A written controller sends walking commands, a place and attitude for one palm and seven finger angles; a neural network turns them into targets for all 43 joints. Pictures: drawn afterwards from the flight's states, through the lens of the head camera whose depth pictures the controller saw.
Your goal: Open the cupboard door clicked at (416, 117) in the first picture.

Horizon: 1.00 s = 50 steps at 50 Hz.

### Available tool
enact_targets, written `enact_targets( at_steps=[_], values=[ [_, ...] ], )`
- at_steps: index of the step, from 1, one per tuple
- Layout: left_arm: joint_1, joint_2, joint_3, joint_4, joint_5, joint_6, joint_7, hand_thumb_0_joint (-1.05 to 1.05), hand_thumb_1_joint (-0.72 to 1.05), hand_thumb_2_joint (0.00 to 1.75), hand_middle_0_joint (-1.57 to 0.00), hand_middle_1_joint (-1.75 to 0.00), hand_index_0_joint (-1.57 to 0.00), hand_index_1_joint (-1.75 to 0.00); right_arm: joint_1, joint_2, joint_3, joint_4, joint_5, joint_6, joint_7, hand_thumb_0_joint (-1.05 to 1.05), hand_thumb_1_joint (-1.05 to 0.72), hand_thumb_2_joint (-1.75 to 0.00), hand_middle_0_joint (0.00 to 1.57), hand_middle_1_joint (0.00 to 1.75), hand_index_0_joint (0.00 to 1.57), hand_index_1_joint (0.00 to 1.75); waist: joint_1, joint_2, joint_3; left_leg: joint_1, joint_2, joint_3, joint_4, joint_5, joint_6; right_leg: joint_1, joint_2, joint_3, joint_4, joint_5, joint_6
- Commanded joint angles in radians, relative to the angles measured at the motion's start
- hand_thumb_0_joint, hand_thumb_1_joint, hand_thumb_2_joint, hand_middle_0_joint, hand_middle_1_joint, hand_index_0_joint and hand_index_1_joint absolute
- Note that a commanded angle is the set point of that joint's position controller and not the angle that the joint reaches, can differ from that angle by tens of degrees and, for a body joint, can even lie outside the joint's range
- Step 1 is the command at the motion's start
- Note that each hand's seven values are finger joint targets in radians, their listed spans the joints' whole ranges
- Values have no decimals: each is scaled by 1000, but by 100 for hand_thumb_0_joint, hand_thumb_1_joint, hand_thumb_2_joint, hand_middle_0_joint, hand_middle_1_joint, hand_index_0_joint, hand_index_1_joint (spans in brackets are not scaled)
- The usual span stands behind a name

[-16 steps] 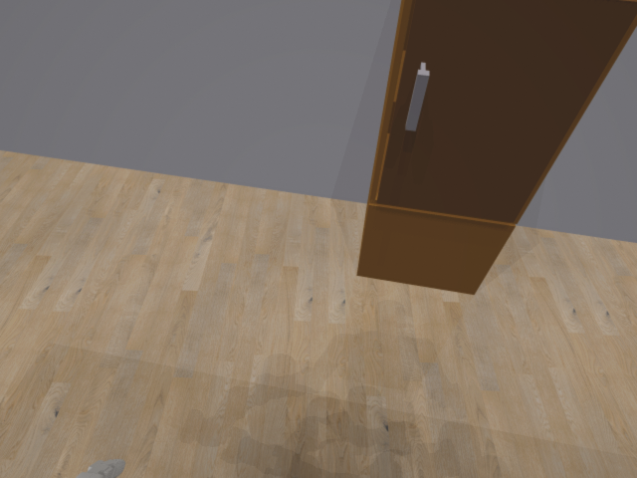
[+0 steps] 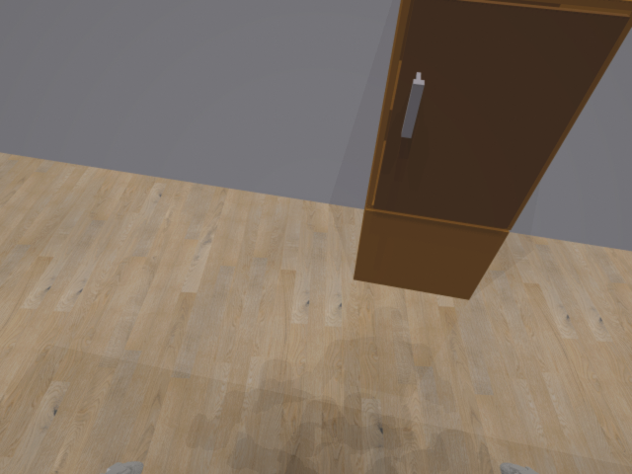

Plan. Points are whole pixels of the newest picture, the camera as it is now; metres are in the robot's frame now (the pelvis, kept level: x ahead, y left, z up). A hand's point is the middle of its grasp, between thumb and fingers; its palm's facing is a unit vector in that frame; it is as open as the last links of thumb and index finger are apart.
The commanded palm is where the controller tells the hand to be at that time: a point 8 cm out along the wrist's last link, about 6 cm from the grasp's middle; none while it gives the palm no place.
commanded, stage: stand and wait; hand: left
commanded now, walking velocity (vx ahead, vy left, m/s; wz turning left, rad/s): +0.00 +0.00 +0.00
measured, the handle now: (412, 105) +0.91 -0.18 +0.02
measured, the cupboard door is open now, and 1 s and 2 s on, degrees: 0 0 0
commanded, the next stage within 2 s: look at it before walking up in 0.50 s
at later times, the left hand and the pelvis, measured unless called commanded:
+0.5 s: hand out of the picture +0.06 +0.24 -0.15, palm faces -0.03 -0.94 -0.34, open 7.3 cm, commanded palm none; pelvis -0.02 -0.01 +0.00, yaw +0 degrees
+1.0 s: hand out of the picture +0.06 +0.22 -0.15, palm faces -0.03 -0.94 -0.33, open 7.3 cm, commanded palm none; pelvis -0.02 -0.02 +0.01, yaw +0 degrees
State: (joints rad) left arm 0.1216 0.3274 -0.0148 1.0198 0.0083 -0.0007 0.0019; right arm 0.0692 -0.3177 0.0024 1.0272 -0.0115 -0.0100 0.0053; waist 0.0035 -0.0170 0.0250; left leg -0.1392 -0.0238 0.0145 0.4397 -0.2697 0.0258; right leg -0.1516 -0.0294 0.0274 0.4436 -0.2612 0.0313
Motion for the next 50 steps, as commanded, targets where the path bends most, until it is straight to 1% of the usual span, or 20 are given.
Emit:
enact_targets(
  at_steps=[1,9,11,18,20,22,26,27,28,29,32,33,34,37,39,42,43,46,48,50],
  values=[
    [-39,212,52,-58,4,-20,15,0,90,90,-20,-30,-20,-30,-44,-220,-53,-55,-1,-27,-21,0,-90,-90,20,30,20,30,-2,33,-83,23,131,-99,-82,291,16,21,-86,51,-43,254,-58],
    [-30,216,51,-29,2,-26,14,0,90,90,-20,-30,-20,-30,-27,-221,-51,-23,3,-24,-18,0,-90,-90,20,30,20,30,-3,13,-78,23,134,-102,-97,235,12,28,-94,65,-77,237,-62],
    [-31,218,49,-21,1,-25,13,0,90,90,-20,-30,-20,-30,-26,-223,-49,-12,2,-24,-18,0,-90,-90,20,30,20,30,-3,20,-72,21,134,-103,-108,217,9,24,-94,68,-82,220,-62],
    [-34,222,48,-3,2,-24,11,0,90,90,-20,-30,-20,-30,-13,-229,-44,11,3,-23,-16,0,-90,-90,20,30,20,30,-3,7,-39,0,134,-113,-134,153,6,6,-91,80,-110,144,-61],
    [-30,222,47,-2,1,-26,11,0,90,90,-20,-30,-20,-30,-9,-228,-42,14,3,-23,-15,0,-90,-90,20,30,20,30,-2,7,-50,0,135,-113,-133,155,6,13,-94,78,-113,142,-61],
    [-28,222,47,0,1,-26,11,0,90,90,-20,-30,-20,-30,-12,-229,-43,19,3,-24,-16,0,-90,-90,20,30,20,30,-1,11,-41,6,136,-111,-133,155,6,1,-94,83,-118,141,-62],
    [-34,222,47,2,2,-28,11,0,90,90,-20,-30,-20,-30,-5,-227,-42,21,3,-24,-15,0,-90,-90,20,30,20,30,-5,2,-47,9,137,-111,-134,164,3,3,-94,86,-121,153,-63],
    [-34,222,47,2,1,-28,11,0,90,90,-20,-30,-20,-30,-2,-229,-43,23,2,-24,-15,0,-90,-90,20,30,20,30,-4,11,-54,12,138,-110,-136,163,2,6,-94,86,-120,151,-63],
    [-33,222,46,3,1,-28,11,0,90,90,-20,-30,-20,-30,-8,-227,-42,25,2,-24,-15,0,-90,-90,20,30,20,30,-3,19,-42,9,137,-110,-138,153,2,-3,-94,88,-124,140,-62],
    [-36,222,48,3,3,-28,11,0,90,90,-20,-30,-20,-30,-3,-226,-42,25,3,-23,-15,0,-90,-90,20,30,20,30,-4,9,-43,1,137,-113,-136,153,2,1,-92,86,-124,138,-63],
    [-35,220,47,3,2,-27,11,0,90,90,-20,-30,-20,-30,-6,-226,-42,26,2,-24,-15,0,-90,-90,20,30,20,30,-3,14,-38,4,137,-112,-142,148,1,-6,-91,88,-127,127,-62],
    [-34,218,48,2,3,-28,10,0,90,90,-20,-30,-20,-30,-3,-225,-43,25,2,-25,-15,0,-90,-90,20,30,20,30,-3,18,-45,6,138,-112,-140,153,2,-2,-91,90,-127,133,-62],
    [-36,221,49,0,3,-28,11,0,90,90,-20,-30,-20,-30,0,-226,-41,25,3,-24,-15,0,-90,-90,20,30,20,30,-4,6,-48,4,138,-113,-137,165,1,5,-91,86,-124,147,-63],
    [-36,217,49,1,3,-28,10,0,90,90,-20,-30,-20,-30,-4,-225,-42,25,2,-25,-16,0,-90,-90,20,30,20,30,-3,17,-38,6,138,-111,-142,156,1,-5,-91,87,-129,136,-62],
    [-32,218,49,0,3,-29,11,0,90,90,-20,-30,-20,-30,-1,-226,-41,24,3,-25,-16,0,-90,-90,20,30,20,30,-2,9,-55,15,140,-110,-134,177,1,5,-93,86,-126,161,-63],
    [-34,217,49,1,3,-29,11,0,90,90,-20,-30,-20,-30,-3,-226,-41,24,2,-26,-16,0,-90,-90,20,30,20,30,-4,22,-60,23,141,-109,-137,190,0,8,-91,86,-122,181,-62],
    [-36,218,49,1,3,-29,11,0,90,90,-20,-30,-20,-30,-1,-224,-41,26,3,-26,-16,0,-90,-90,20,30,20,30,-4,13,-58,20,142,-108,-140,185,-1,9,-91,83,-123,176,-61],
    [-35,218,49,1,3,-29,11,0,90,90,-20,-30,-20,-30,-3,-223,-41,25,3,-25,-16,0,-90,-90,20,30,20,30,-3,18,-50,18,140,-109,-140,179,-1,7,-91,88,-128,172,-63],
    [-34,220,48,3,3,-29,10,0,90,90,-20,-30,-20,-30,-6,-226,-41,27,3,-24,-16,0,-90,-90,20,30,20,30,-4,9,-42,21,141,-104,-142,170,-2,-3,-90,89,-133,163,-62],
    [-31,220,49,4,3,-29,11,0,90,90,-20,-30,-20,-30,-3,-225,-41,25,3,-24,-16,0,-90,-90,20,30,20,30,-4,16,-52,25,140,-106,-140,177,-2,4,-92,90,-132,169,-63]
  ],
)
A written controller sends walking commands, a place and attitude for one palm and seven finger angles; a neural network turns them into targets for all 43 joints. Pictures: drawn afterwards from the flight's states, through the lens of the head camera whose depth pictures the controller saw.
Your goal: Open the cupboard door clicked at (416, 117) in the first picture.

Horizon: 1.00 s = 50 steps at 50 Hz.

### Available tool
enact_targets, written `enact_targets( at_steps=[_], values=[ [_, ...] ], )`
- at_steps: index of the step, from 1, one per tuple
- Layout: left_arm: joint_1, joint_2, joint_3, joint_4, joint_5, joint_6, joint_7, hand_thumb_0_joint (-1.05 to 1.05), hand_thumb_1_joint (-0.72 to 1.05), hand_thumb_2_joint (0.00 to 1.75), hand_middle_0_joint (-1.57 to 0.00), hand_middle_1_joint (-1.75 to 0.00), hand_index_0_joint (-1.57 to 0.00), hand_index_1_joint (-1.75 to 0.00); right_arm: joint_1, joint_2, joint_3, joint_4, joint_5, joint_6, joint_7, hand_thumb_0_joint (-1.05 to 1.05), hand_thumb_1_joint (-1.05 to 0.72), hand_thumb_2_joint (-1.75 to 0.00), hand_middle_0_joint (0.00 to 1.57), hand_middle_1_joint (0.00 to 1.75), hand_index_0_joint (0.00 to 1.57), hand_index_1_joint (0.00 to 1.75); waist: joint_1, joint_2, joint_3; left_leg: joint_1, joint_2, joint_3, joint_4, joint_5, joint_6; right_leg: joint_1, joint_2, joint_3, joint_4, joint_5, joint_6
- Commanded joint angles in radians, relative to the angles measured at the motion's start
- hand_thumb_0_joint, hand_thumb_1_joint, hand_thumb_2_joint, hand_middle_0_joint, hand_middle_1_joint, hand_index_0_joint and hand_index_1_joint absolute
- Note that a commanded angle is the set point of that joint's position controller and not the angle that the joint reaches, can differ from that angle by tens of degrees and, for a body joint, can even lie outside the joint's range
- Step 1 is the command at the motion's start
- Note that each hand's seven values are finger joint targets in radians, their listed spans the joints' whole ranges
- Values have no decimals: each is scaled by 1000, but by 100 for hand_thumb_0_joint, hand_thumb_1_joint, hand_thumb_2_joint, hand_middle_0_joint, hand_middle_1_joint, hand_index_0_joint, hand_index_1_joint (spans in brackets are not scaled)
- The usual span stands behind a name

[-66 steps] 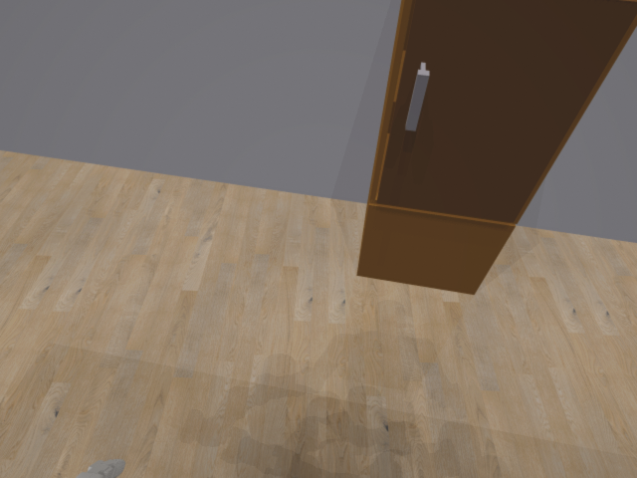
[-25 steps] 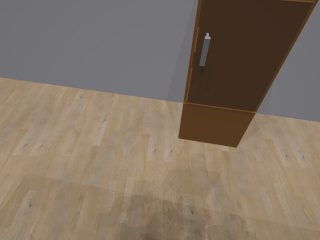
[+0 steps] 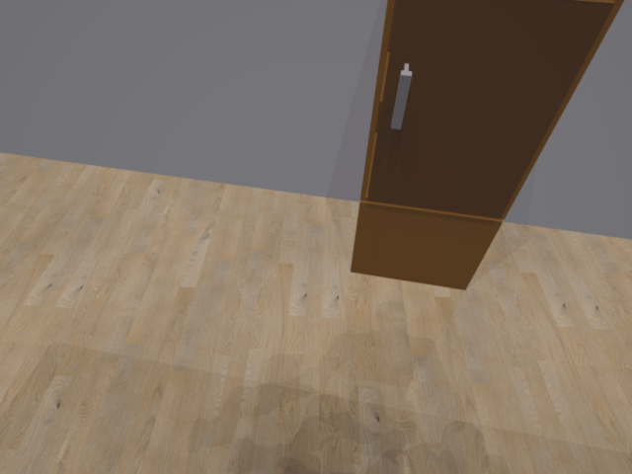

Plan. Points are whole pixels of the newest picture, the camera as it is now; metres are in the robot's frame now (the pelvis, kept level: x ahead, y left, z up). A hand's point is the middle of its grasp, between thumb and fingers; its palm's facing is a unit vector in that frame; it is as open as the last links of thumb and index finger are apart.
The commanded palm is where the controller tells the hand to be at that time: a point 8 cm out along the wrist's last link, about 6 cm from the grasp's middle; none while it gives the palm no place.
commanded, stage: look at it before walking up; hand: left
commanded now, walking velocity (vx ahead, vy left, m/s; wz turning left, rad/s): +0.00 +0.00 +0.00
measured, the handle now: (401, 96) +0.93 -0.15 +0.02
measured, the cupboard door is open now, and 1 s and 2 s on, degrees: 0 0 0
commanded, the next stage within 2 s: walk to a spot facing it in 0.12 s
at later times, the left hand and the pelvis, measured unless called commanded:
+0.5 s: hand out of the picture +0.07 +0.21 -0.18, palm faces -0.10 -0.95 -0.29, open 7.3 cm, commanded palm none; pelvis -0.01 +0.00 -0.01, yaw -7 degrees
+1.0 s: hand out of the picture +0.08 +0.18 -0.17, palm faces -0.30 -0.92 -0.25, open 7.3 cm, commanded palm none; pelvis -0.03 +0.00 -0.01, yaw -23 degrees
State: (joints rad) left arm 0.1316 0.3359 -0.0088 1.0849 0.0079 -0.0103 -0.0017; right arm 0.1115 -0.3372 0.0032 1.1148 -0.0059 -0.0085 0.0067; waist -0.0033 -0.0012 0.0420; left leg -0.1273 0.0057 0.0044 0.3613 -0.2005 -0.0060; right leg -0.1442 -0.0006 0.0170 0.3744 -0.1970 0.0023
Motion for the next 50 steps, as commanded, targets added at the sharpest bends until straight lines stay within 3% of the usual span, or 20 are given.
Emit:
enact_targets(
  at_steps=[1,12,16,20,23,24,25,26,27,29,30,31,32,33,34,35,39,46,48,50],
  values=[
    [-42,210,44,-62,4,-20,14,0,90,90,-20,-30,-20,-30,-46,-204,-41,-61,-2,-26,-18,0,-90,-90,20,30,20,30,3,0,-69,12,112,-96,-62,110,30,-2,-121,99,-63,109,-34],
    [-39,215,45,-60,3,-21,15,0,90,90,-20,-30,-20,-30,-46,-211,-42,-60,-3,-25,-21,0,-90,-90,20,30,20,30,2,-7,-79,40,119,-81,-52,156,26,4,-120,103,-57,186,-38],
    [25,105,36,-73,4,20,20,0,90,90,-20,-30,-20,-30,34,-88,-32,-72,-5,-2,-31,0,-90,-90,20,30,20,30,-4,-3,-74,36,131,-16,24,171,6,-53,-107,126,29,274,-28],
    [48,104,56,-132,9,41,14,0,90,90,-20,-30,-20,-30,45,-103,-60,-129,-7,15,-39,0,-90,-90,20,30,20,30,-5,8,-65,18,161,-1,80,132,18,-143,-75,146,125,278,-33],
    [55,82,64,-174,11,50,4,0,90,90,-20,-30,-20,-30,34,-116,-78,-172,-9,19,-40,0,-90,-90,20,30,20,30,-3,82,-42,-21,227,-41,45,54,55,-223,-19,112,255,159,-19],
    [61,67,67,-184,11,52,1,0,90,90,-20,-30,-20,-30,31,-123,-83,-183,-8,18,-40,0,-90,-90,20,30,20,30,2,125,-48,-44,275,-73,22,73,85,-225,1,75,343,65,-11],
    [74,48,70,-194,11,57,-2,0,90,90,-20,-30,-20,-30,15,-123,-89,-193,-10,13,-39,0,-90,-90,20,30,20,30,12,188,-43,-55,331,-93,-5,132,126,-248,16,27,449,-148,3],
    [80,36,75,-204,12,59,-4,0,90,90,-20,-30,-20,-30,8,-119,-91,-207,-12,10,-37,0,-90,-90,20,30,20,30,16,209,-41,-73,367,-92,-5,199,159,-241,0,-3,507,-271,10],
    [102,29,81,-209,11,59,-6,0,90,90,-20,-30,-20,-30,-16,-115,-94,-220,-15,10,-38,0,-90,-90,20,30,20,30,33,194,-33,-102,375,-64,34,249,160,-208,-30,4,486,-291,6],
    [206,27,91,-189,16,47,-11,0,90,90,-20,-30,-20,-30,-46,-109,-99,-236,-15,16,-36,0,-90,-90,20,30,20,30,85,95,-57,-176,300,50,240,198,79,-64,-34,-17,267,-98,0],
    [246,102,107,-189,27,31,-3,0,90,90,-20,-30,-20,-30,-28,-54,-94,-251,-7,28,-30,0,-90,-90,20,30,20,30,95,-187,-44,-301,153,155,523,-67,-15,-19,-164,223,33,124,-41],
    [247,173,114,-200,22,21,10,0,90,90,-20,-30,-20,-30,-26,7,-79,-290,-4,30,-27,0,-90,-90,20,30,20,30,76,-346,-31,-464,26,90,730,-398,-55,-39,-363,563,-85,355,-155],
    [241,153,117,-213,13,26,21,0,90,90,-20,-30,-20,-30,-39,-22,-84,-283,-3,39,-32,0,-90,-90,20,30,20,30,85,-252,-54,-422,49,-42,790,-363,-38,-91,-337,567,-128,170,-182],
    [167,132,116,-225,15,29,22,0,90,90,-20,-30,-20,-30,-48,-20,-89,-274,-2,37,-30,0,-90,-90,20,30,20,30,54,-201,-10,-446,60,-55,826,-297,-36,-125,-301,549,-122,36,-201],
    [121,106,110,-241,12,28,22,0,90,90,-20,-30,-20,-30,-24,-29,-90,-257,-7,34,-26,0,-90,-90,20,30,20,30,32,-122,-25,-431,75,-58,816,-227,-41,-115,-261,479,-96,37,-194],
    [98,90,108,-250,12,25,21,0,90,90,-20,-30,-20,-30,4,-12,-88,-244,-10,33,-25,0,-90,-90,20,30,20,30,13,-93,-53,-409,75,-43,799,-187,-49,-104,-231,419,-81,45,-183],
    [145,71,111,-232,10,22,17,0,90,90,-20,-30,-20,-30,10,11,-88,-237,-10,35,-29,0,-90,-90,20,30,20,30,32,-101,-98,-393,51,-24,712,-160,-63,-38,-180,379,-55,124,-164],
    [166,83,124,-231,18,35,14,0,90,90,-20,-30,-20,-30,-10,17,-82,-266,-3,27,-38,0,-90,-90,20,30,20,30,52,-132,-111,-332,22,-25,507,-220,-55,-22,-159,469,-59,111,-182],
    [141,94,128,-241,22,42,13,0,90,90,-20,-30,-20,-30,14,19,-81,-268,3,22,-40,0,-90,-90,20,30,20,30,45,-148,-118,-263,5,-25,395,-239,-39,-56,-149,499,-63,97,-177],
    [104,103,130,-253,22,48,13,0,90,90,-20,-30,-20,-30,82,20,-80,-262,9,14,-45,0,-90,-90,20,30,20,30,17,-147,-137,-167,-15,-17,246,-209,-24,-90,-134,505,-44,122,-153]
  ],
)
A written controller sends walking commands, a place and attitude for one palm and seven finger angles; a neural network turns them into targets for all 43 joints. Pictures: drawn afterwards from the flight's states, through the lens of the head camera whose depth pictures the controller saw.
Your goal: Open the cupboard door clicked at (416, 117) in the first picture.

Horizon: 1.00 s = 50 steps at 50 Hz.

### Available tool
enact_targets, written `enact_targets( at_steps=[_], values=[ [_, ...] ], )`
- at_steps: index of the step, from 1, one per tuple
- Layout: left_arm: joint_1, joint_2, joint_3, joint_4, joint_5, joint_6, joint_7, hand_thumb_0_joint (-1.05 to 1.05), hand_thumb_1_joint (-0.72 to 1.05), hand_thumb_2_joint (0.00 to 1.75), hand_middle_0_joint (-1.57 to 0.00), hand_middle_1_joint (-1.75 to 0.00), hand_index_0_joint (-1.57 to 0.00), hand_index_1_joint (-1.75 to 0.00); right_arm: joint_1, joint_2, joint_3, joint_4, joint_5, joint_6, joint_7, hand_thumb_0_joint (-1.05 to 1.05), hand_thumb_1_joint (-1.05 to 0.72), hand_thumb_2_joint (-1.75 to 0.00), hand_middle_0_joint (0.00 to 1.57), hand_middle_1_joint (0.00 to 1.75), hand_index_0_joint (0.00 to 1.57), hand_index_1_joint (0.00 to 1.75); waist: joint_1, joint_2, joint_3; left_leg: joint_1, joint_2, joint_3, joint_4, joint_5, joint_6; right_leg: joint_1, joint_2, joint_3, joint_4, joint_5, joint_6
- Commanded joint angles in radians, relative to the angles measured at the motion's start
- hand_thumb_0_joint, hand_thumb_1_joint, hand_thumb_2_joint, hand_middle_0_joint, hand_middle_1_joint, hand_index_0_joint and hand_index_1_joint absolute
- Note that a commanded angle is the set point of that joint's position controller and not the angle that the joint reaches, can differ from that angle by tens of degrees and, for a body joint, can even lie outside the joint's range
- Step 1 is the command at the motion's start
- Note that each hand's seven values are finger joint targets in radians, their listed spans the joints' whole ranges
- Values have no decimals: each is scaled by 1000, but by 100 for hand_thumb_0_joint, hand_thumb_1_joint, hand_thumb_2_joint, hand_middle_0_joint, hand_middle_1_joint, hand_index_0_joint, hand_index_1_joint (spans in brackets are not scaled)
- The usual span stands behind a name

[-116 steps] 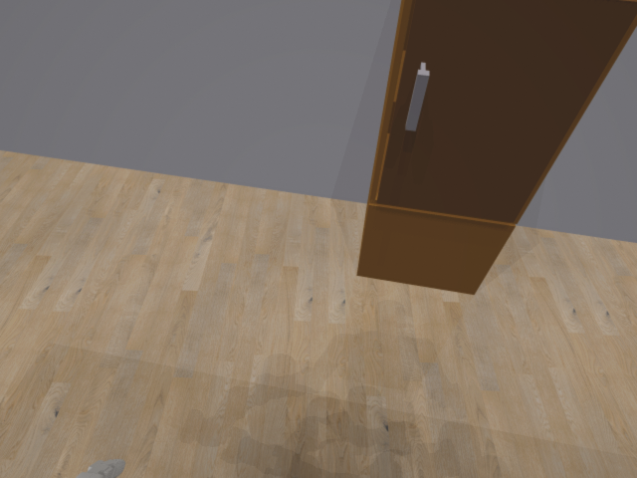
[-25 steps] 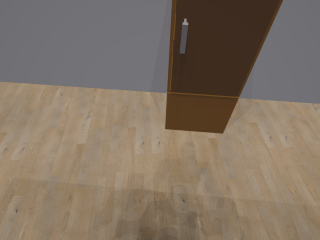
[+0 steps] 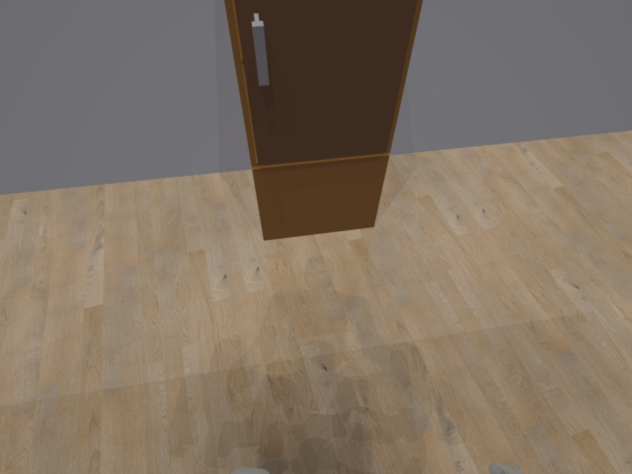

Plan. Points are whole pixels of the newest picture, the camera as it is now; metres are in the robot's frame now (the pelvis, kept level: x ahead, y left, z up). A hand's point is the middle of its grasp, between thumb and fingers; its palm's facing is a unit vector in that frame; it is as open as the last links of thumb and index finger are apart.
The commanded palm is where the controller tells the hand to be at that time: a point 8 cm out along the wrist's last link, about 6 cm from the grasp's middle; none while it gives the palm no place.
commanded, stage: walk to a spot facing it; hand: left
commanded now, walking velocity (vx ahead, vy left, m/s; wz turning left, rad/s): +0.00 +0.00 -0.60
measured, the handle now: (260, 50) +0.94 +0.23 +0.03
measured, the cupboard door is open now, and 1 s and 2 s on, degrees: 0 0 0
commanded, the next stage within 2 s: none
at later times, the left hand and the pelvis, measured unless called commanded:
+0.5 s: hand (218, 443) +0.17 +0.17 -0.17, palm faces -0.35 -0.90 -0.25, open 7.3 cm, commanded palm none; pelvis -0.02 +0.01 -0.02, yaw -20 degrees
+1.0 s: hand (251, 386) +0.26 +0.14 -0.17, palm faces -0.56 -0.82 -0.16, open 7.4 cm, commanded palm none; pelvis +0.10 +0.00 +0.00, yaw -38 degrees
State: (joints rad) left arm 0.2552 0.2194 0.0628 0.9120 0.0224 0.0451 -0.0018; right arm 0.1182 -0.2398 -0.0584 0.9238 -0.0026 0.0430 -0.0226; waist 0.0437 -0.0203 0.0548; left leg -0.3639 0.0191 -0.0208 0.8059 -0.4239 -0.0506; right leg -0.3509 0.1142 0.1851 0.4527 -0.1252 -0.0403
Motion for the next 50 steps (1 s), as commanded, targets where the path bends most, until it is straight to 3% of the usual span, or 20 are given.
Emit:
enact_targets(
  at_steps=[1,2,4,5,9,15,21,22,23,24,25,28,37,39,40,41,42,43,46,50],
  values=[
    [-48,221,58,-84,4,-4,12,0,90,90,-20,-30,-20,-30,128,-79,-19,-58,7,-43,-19,0,-90,-90,20,30,20,30,-56,-137,-156,158,-35,20,-300,76,29,68,-230,321,-107,28,-80],
    [-65,199,54,-97,0,-3,10,0,90,90,-20,-30,-20,-30,174,-99,-22,-47,7,-52,-24,0,-90,-90,20,30,20,30,-77,-104,-169,298,-7,0,-417,132,45,-34,-179,286,-65,-32,-36],
    [-56,111,42,-126,-9,-2,-11,0,90,90,-20,-30,-20,-30,131,-240,-45,-90,-9,-54,-26,0,-90,-90,20,30,20,30,-65,310,-100,358,399,-393,-631,44,167,-334,17,-29,366,-383,65],
    [-74,158,58,-125,7,0,-13,0,90,90,-20,-30,-20,-30,71,-233,-39,-114,-13,-52,-25,0,-90,-90,20,30,20,30,-60,249,-57,192,471,-406,-628,97,224,-304,-60,-68,573,-387,94],
    [-32,125,53,-82,8,9,-37,0,90,90,-20,-30,-20,-30,4,-131,-12,-120,-21,-64,-24,0,-90,-90,20,30,20,30,-4,167,-30,186,245,-23,-493,470,173,-276,-96,-142,768,-251,117],
    [-182,93,29,-125,-1,10,-41,0,90,90,-20,-30,-20,-30,166,-169,-34,-63,-24,-60,-15,0,-90,-90,20,30,20,30,-88,194,-20,306,303,33,-435,670,197,-200,-150,-224,478,-292,116],
    [-140,104,29,-114,-2,-13,-37,0,90,90,-20,-30,-20,-30,167,-202,-52,-47,-23,-52,-2,0,-90,-90,20,30,20,30,-65,217,-79,277,312,125,-276,733,125,47,-112,-289,137,-204,67],
    [-68,137,36,-94,0,-26,-32,0,90,90,-20,-30,-20,-30,168,-196,-50,-49,-16,-51,2,0,-90,-90,20,30,20,30,-23,158,-128,209,290,171,-126,695,74,213,-130,-270,-12,-57,48],
    [26,252,55,-65,7,-42,-16,0,90,90,-20,-30,-20,-30,191,-140,-35,-69,-6,-47,12,0,-90,-90,20,30,20,30,11,-109,-207,-50,218,240,110,375,4,487,-339,-27,-55,243,-26],
    [97,325,72,-48,-5,-45,-1,0,90,90,-20,-30,-20,-30,127,-81,-14,-124,-11,-41,9,0,-90,-90,20,30,20,30,41,-271,-228,-249,100,173,332,-201,-33,507,-550,238,-47,614,-137],
    [113,304,73,-44,-12,-34,14,0,90,90,-20,-30,-20,-30,61,-92,-12,-135,-10,-30,-4,0,-90,-90,20,30,20,30,65,-187,-213,-275,120,41,370,-200,-16,448,-510,193,-62,418,-187],
    [-60,227,50,-83,-2,-29,13,0,90,90,-20,-30,-20,-30,40,-110,-21,-108,-25,-25,17,0,-90,-90,20,30,20,30,-9,-141,-68,-252,132,57,339,-32,-25,222,-381,135,-174,-192,-146],
    [-58,235,51,-59,6,-56,-6,0,90,90,-20,-30,-20,-30,102,-76,-18,-104,-18,-64,34,0,-90,-90,20,30,20,30,-38,-157,-25,-22,50,118,-75,34,-19,62,-306,150,-182,-315,-131],
    [-101,215,52,-61,3,-53,-7,0,90,90,-20,-30,-20,-30,220,-77,-19,-71,-15,-79,24,0,-90,-90,20,30,20,30,-101,-134,-54,181,30,141,-255,119,-15,-19,-257,121,-84,-321,-89],
    [-112,167,43,-74,1,-47,-11,0,90,90,-20,-30,-20,-30,319,-113,-25,-37,-15,-89,11,0,-90,-90,20,30,20,30,-141,-13,-84,357,59,120,-369,103,-13,-113,-190,66,53,-329,-50],
    [-90,79,27,-94,-10,-40,-21,0,90,90,-20,-30,-20,-30,402,-217,-44,-14,-31,-97,1,0,-90,-90,20,30,20,30,-167,304,-107,478,319,-207,-537,-170,49,-297,-50,-63,371,-420,7],
    [-117,67,26,-130,-6,-49,-28,0,90,90,-20,-30,-20,-30,428,-269,-43,-22,-35,-97,-4,0,-90,-90,20,30,20,30,-158,349,-55,417,523,-450,-664,-313,143,-413,-63,-155,580,-471,40],
    [-163,99,37,-119,9,-49,-31,0,90,90,-20,-30,-20,-30,367,-224,-33,-20,-34,-97,-3,0,-90,-90,20,30,20,30,-146,262,17,266,512,-457,-713,-381,147,-396,-124,-113,694,-393,38],
    [-96,81,44,-62,17,-41,-57,0,90,90,-20,-30,-20,-30,236,-114,-1,-33,-25,-116,-5,0,-90,-90,20,30,20,30,-59,151,83,209,372,-110,-662,-33,95,-370,-191,-163,780,-165,58],
    [-68,26,30,-32,8,-23,-50,0,90,90,-20,-30,-20,-30,309,-71,6,17,-19,-120,-17,0,-90,-90,20,30,20,30,-58,156,14,318,306,158,-526,639,93,-341,-178,-224,740,-121,83]
  ],
)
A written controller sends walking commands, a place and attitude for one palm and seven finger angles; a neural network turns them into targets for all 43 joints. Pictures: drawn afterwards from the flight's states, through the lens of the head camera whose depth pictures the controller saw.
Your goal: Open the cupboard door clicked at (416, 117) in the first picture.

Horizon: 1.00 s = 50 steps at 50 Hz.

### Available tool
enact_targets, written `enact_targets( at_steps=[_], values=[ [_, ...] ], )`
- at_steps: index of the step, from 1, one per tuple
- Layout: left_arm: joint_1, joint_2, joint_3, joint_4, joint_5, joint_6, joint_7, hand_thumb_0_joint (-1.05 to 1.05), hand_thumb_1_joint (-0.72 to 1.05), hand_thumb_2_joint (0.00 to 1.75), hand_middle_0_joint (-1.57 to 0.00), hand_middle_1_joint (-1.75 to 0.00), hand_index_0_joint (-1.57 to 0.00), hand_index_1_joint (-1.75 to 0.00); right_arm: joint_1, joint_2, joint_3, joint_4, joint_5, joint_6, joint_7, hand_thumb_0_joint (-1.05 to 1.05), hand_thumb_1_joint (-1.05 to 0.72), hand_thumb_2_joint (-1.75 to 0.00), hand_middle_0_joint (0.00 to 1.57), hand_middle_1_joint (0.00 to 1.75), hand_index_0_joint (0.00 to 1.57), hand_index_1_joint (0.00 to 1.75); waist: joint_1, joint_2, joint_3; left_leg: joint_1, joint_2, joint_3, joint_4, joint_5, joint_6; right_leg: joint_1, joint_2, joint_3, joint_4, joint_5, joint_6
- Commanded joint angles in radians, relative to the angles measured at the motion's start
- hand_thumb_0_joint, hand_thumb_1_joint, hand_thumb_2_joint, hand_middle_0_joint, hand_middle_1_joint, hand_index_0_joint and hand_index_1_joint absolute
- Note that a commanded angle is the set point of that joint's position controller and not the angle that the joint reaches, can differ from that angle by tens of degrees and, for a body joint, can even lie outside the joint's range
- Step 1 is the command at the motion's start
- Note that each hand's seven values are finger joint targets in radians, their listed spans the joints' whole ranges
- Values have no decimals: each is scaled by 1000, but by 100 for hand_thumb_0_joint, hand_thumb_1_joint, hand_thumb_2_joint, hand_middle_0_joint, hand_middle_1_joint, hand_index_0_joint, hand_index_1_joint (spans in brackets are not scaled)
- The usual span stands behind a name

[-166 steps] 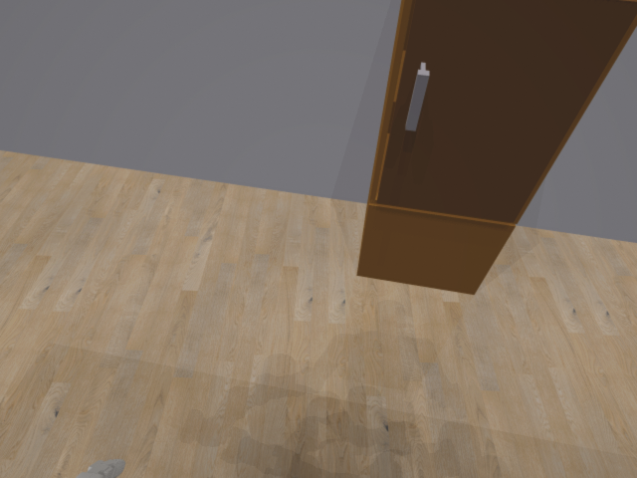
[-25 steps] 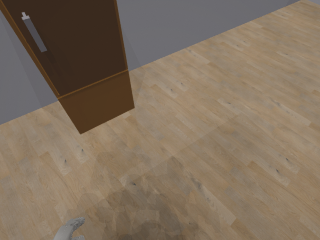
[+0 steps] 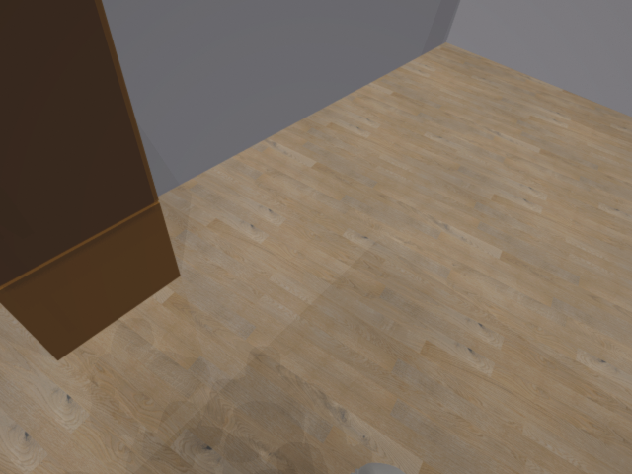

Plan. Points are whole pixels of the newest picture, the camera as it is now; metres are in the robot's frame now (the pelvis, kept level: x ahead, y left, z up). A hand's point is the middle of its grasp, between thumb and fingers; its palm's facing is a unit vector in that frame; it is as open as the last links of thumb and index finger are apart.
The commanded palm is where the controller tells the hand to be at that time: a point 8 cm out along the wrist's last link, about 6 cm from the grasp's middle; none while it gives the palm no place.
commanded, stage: walk to a spot facing it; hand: left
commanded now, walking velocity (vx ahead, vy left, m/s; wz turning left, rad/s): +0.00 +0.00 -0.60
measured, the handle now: out of the picture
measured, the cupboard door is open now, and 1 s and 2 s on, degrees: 0 0 0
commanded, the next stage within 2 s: turn to face it in 1.20 s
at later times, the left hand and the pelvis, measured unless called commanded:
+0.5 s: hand (248, 382) +0.29 +0.12 -0.17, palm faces -0.26 -0.94 -0.24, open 7.3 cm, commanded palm none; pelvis +0.12 -0.04 -0.02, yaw -16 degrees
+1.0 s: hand (226, 356) +0.33 +0.16 -0.18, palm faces -0.50 -0.84 -0.20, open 7.4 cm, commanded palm none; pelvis +0.17 +0.01 +0.00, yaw -35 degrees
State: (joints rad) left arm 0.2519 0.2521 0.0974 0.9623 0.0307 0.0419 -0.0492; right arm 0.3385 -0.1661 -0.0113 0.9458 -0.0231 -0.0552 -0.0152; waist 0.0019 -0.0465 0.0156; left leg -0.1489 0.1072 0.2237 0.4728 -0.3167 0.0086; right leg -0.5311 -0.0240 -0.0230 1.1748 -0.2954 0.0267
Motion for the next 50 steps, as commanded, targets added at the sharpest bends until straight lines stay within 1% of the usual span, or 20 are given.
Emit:
enact_targets(
  at_steps=[1,8,11,12,13,14,15,16,17,19,21,26,31,34,35,36,37,40,42,50],
  values=[
    [-88,-15,-6,-87,0,-16,-2,0,90,90,-20,-30,-20,-30,105,-144,-41,10,1,-20,-25,0,-90,-90,20,30,20,30,-20,183,61,115,221,-67,-181,589,43,-167,-41,-30,-8,52,19],
    [-238,-37,-15,-120,-2,-17,2,0,90,90,-20,-30,-20,-30,135,-146,-63,59,-7,9,-23,0,-90,-90,20,30,20,30,-63,220,85,157,239,42,-95,697,78,-64,-16,-125,-380,38,-2],
    [-152,-4,-5,-105,2,-31,9,0,90,90,-20,-30,-20,-30,95,-177,-84,44,1,17,-19,0,-90,-90,20,30,20,30,-9,225,17,178,256,84,74,905,58,94,37,-158,-488,42,-41],
    [-60,21,1,-81,4,-44,14,0,90,90,-20,-30,-20,-30,80,-193,-89,33,6,19,-16,0,-90,-90,20,30,20,30,39,209,-45,153,239,99,224,928,31,235,58,-168,-573,84,-54],
    [66,88,18,-48,6,-62,22,0,90,90,-20,-30,-20,-30,72,-187,-85,15,17,19,-6,0,-90,-90,20,30,20,30,106,123,-138,-23,230,87,453,770,-16,526,1,-101,-671,255,-85],
    [180,209,38,-26,2,-75,40,0,90,90,-20,-30,-20,-30,79,-118,-70,-26,32,21,3,0,-90,-90,20,30,20,30,136,-120,-266,-354,60,67,768,-102,-79,814,-297,320,-646,753,-213],
    [209,252,46,-9,-30,-66,53,0,90,90,-20,-30,-20,-30,5,-98,-68,-61,28,22,-13,0,-90,-90,20,30,20,30,138,-131,-291,-462,2,-81,955,-365,-84,811,-414,418,-655,1152,-306],
    [157,236,45,-38,-30,-59,64,0,90,90,-20,-30,-20,-30,4,-106,-61,-73,24,24,-21,0,-90,-90,20,30,20,30,113,-159,-303,-464,26,-192,948,-287,-79,755,-377,396,-690,1026,-299],
    [63,208,37,-68,-29,-47,71,0,90,90,-20,-30,-20,-30,-24,-117,-65,-71,19,35,-22,0,-90,-90,20,30,20,30,85,-138,-232,-473,51,-212,944,-244,-82,653,-363,408,-731,770,-299],
    [-86,134,17,-108,-22,-40,82,0,90,90,-20,-30,-20,-30,-53,-107,-60,-52,6,64,-19,0,-90,-90,20,30,20,30,11,32,-107,-375,78,-215,821,-155,-86,366,-283,294,-800,525,-248],
    [-145,126,10,-119,-10,-41,79,0,90,90,-20,-30,-20,-30,-2,-90,-54,-34,0,88,-16,0,-90,-90,20,30,20,30,-37,7,-80,-306,61,-190,730,-121,-92,213,-227,227,-834,403,-218],
    [-135,134,9,-128,-4,-32,61,0,90,90,-20,-30,-20,-30,-60,-108,-57,-76,-2,88,-5,0,-90,-90,20,30,20,30,-26,-85,-48,-290,8,-176,552,-52,-86,141,-155,261,-869,135,-195],
    [-93,161,21,-153,-2,-19,55,0,90,90,-20,-30,-20,-30,-140,-118,-57,-133,11,70,-7,0,-90,-90,20,30,20,30,10,-114,-72,-219,-62,-168,309,-96,-72,206,-152,365,-819,204,-200],
    [-98,154,21,-162,-10,-11,56,0,90,90,-20,-30,-20,-30,-98,-129,-60,-128,17,58,-16,0,-90,-90,20,30,20,30,-16,-95,-93,-75,-78,-170,54,2,-60,188,-123,389,-747,274,-149],
    [-111,133,17,-175,-17,-9,55,0,90,90,-20,-30,-20,-30,-49,-160,-64,-123,16,49,-22,0,-90,-90,20,30,20,30,-45,-34,-110,51,-19,-216,-75,34,-39,99,-80,347,-677,208,-107],
    [-97,75,7,-199,-25,-7,46,0,90,90,-20,-30,-20,-30,-50,-245,-78,-135,4,43,-22,0,-90,-90,20,30,20,30,-43,229,-95,136,201,-460,-206,33,37,-76,65,214,-483,-20,-41],
    [-61,75,10,-203,-14,-6,38,0,90,90,-20,-30,-20,-30,-108,-297,-85,-163,0,51,-16,0,-90,-90,20,30,20,30,-17,368,-56,48,391,-569,-257,53,118,-130,89,64,-212,-269,5],
    [-26,104,37,-150,0,-1,22,0,90,90,-20,-30,-20,-30,-224,-201,-59,-186,-5,39,-24,0,-90,-90,20,30,20,30,32,188,-13,-68,268,-353,-197,229,104,-83,25,80,59,-137,29],
    [-26,71,27,-140,-4,2,17,0,90,90,-20,-30,-20,-30,-184,-190,-62,-168,-4,34,-24,0,-90,-90,20,30,20,30,16,173,-43,20,218,-232,-144,419,96,-92,11,52,77,-96,45],
    [-135,23,8,-147,-11,12,13,0,90,90,-20,-30,-20,-30,-29,-214,-86,-78,-5,45,-17,0,-90,-90,20,30,20,30,-52,251,-32,121,258,-118,-101,547,112,-18,-28,-46,-199,-155,53]
  ],
)
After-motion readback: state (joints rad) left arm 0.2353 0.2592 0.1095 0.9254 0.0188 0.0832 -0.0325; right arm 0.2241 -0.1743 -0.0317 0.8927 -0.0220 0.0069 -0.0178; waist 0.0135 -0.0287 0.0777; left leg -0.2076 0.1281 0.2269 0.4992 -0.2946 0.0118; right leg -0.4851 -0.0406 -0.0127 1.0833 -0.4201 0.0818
